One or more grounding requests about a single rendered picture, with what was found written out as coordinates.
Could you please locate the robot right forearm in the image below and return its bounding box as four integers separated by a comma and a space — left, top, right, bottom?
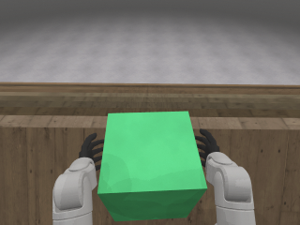
205, 152, 256, 225

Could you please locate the robot right hand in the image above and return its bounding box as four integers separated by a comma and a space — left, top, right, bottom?
194, 128, 220, 168

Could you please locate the robot left hand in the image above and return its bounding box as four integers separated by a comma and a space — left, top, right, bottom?
79, 132, 105, 171

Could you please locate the robot left forearm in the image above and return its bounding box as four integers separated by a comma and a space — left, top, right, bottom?
52, 157, 98, 225

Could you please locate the carton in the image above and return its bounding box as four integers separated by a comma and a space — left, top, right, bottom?
97, 111, 207, 222

